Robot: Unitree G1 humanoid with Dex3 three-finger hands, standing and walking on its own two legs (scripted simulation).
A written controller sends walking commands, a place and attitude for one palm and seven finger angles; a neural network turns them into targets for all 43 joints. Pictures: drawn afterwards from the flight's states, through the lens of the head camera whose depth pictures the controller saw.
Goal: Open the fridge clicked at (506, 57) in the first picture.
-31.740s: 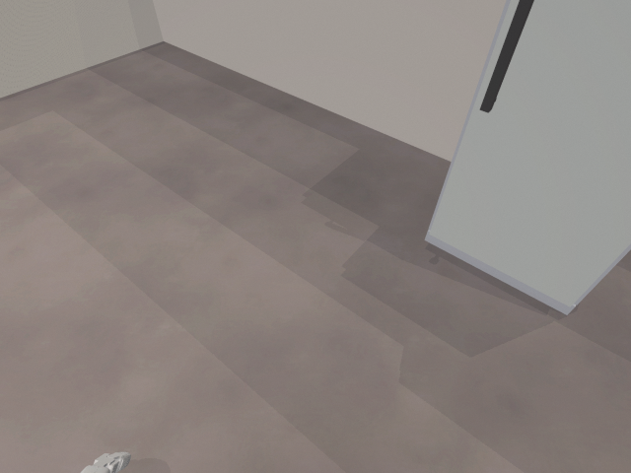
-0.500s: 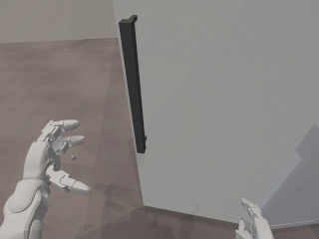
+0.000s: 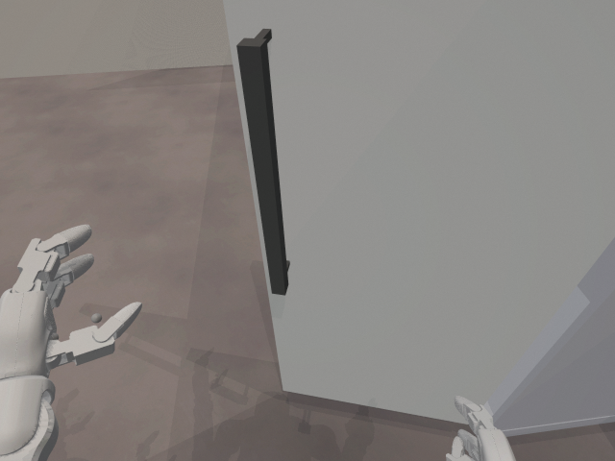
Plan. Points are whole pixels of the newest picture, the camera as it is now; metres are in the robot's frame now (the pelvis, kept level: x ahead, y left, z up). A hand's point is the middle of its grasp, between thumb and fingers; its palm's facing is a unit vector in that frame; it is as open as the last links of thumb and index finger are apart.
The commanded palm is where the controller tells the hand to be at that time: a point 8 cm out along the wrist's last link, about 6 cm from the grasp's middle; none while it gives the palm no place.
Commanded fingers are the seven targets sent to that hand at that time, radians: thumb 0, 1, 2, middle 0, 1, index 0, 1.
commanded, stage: draw the hand back to the body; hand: left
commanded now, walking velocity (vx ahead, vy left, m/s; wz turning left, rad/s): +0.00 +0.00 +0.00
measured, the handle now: (274, 189) +0.45 +0.11 +0.14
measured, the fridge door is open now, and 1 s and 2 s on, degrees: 73 73 73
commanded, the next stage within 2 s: step back with the hand held close in 0.56 s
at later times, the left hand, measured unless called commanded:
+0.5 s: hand (72, 328) +0.19 +0.27 +0.15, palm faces +0.48 -0.80 -0.35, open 7.5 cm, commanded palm +0.14 +0.30 +0.17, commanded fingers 0.00 0.90 0.90 -0.20 -0.30 -0.20 -0.30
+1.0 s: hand (73, 335) +0.18 +0.27 +0.15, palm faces +0.35 -0.81 -0.48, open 7.4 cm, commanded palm +0.12 +0.31 +0.17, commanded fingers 0.00 0.90 0.90 -0.20 -0.30 -0.20 -0.30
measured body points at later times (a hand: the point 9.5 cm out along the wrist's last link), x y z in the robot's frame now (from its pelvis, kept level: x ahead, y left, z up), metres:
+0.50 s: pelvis +0.00 +0.00 +0.00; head -0.02 -0.01 +0.45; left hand +0.16 +0.31 +0.17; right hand +0.20 -0.21 -0.08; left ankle -0.01 +0.10 -0.74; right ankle +0.00 -0.13 -0.74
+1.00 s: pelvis -0.02 +0.01 +0.00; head +0.00 +0.02 +0.45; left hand +0.16 +0.31 +0.17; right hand +0.16 -0.23 -0.08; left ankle -0.01 +0.10 -0.74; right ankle +0.00 -0.13 -0.74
